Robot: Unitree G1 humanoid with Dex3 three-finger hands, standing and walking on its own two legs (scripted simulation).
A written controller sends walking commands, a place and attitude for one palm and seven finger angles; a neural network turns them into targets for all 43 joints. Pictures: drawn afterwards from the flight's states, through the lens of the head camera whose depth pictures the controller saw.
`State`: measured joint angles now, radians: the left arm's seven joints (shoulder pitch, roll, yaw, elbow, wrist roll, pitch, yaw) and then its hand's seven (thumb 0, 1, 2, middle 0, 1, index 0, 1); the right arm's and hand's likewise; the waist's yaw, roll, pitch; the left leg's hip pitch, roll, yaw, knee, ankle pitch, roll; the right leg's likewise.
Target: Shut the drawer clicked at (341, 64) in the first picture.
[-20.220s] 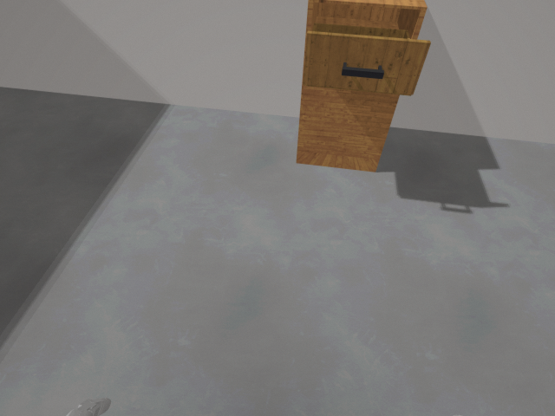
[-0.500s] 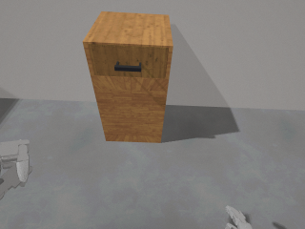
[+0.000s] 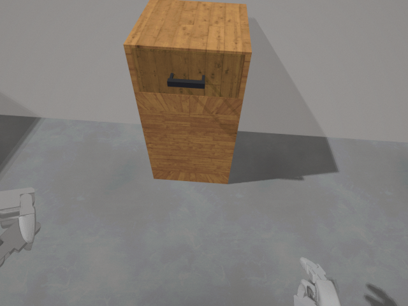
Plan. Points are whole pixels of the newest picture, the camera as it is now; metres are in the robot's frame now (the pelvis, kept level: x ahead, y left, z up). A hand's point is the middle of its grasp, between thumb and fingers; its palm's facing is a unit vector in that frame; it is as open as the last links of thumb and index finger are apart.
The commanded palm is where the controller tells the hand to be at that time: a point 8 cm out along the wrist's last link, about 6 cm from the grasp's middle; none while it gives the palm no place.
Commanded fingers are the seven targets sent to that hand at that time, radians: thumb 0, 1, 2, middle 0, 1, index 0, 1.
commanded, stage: stop stepping back and stand still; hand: left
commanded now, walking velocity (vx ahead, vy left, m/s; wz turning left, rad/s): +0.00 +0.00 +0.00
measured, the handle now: (186, 80) +0.85 +0.12 -0.05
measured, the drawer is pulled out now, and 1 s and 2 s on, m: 0.00 0.00 0.00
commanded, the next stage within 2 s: let the arm hang, fingers relaxed in 0.14 s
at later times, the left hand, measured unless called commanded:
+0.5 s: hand out of the picture +0.08 +0.20 -0.15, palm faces +0.01 -0.98 -0.22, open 3.1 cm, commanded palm none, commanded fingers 0.00 0.90 0.90 -0.84 -0.99 -0.84 -0.99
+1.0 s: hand out of the picture -0.06 +0.17 -0.17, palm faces +0.07 -0.98 -0.19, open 6.9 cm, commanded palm none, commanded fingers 0.00 0.90 0.90 -0.20 -0.30 -0.20 -0.30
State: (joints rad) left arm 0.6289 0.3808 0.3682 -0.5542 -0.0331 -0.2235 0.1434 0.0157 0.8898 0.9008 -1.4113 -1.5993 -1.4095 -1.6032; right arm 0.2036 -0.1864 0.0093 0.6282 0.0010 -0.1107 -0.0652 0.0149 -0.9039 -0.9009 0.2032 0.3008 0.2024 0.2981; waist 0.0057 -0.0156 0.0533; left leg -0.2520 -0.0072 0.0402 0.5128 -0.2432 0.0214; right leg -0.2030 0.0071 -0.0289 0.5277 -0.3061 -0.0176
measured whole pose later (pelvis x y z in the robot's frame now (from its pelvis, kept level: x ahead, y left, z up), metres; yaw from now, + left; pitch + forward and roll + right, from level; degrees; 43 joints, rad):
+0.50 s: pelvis -0.01 +0.01 +0.00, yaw +1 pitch -1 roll +0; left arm 0.26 0.20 0.01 0.78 0.02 0.07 0.01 0.01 0.91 0.90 -1.17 -1.37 -1.17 -1.37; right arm 0.17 -0.24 0.00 0.87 -0.02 0.01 0.00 0.01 -0.91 -0.90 0.20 0.30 0.20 0.30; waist -0.02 0.00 0.04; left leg -0.30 -0.02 0.03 0.56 -0.24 0.03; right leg -0.24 -0.01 -0.05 0.57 -0.31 -0.01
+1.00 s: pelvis -0.02 +0.01 +0.01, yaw +1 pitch -2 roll +0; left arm 0.32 0.12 0.01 1.15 0.00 0.01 0.03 0.01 0.91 0.90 -0.29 -0.40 -0.29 -0.41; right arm 0.32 -0.11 0.00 1.13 -0.01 0.01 -0.03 0.01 -0.91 -0.90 0.20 0.30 0.20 0.30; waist 0.00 0.03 0.05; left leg -0.24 -0.02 0.02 0.43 -0.17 0.03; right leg -0.18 0.00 -0.05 0.44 -0.24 -0.02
